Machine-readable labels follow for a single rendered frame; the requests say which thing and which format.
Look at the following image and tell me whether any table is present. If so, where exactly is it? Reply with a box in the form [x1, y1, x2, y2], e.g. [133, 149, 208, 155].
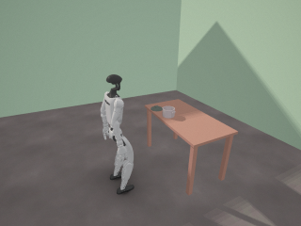
[144, 99, 238, 196]

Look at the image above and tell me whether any lid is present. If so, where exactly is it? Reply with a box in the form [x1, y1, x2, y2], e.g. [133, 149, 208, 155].
[150, 106, 163, 112]

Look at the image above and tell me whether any left robot hand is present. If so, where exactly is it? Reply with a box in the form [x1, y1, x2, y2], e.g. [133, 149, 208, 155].
[103, 127, 111, 140]

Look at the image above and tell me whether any left robot upper arm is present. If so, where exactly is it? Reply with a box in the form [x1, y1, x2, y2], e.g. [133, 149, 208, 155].
[101, 91, 109, 115]

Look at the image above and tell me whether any robot right forearm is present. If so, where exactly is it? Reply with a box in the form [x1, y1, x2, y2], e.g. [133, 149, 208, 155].
[112, 121, 124, 148]

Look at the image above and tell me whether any right robot upper arm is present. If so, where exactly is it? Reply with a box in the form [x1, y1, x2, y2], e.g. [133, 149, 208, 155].
[111, 98, 124, 127]

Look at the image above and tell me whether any right robot hand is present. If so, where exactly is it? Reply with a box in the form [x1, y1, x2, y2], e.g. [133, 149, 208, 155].
[118, 146, 128, 162]

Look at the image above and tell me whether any robot head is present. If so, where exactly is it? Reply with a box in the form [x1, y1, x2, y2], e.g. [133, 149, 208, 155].
[106, 74, 122, 98]

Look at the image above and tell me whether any robot right shin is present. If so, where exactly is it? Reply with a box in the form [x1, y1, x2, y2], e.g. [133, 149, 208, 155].
[120, 163, 134, 190]

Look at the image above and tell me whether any robot left forearm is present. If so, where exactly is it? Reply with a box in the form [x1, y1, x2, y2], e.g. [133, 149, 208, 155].
[101, 112, 109, 129]

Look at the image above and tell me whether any pot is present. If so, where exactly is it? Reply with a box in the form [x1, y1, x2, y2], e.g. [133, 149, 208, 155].
[162, 105, 176, 119]

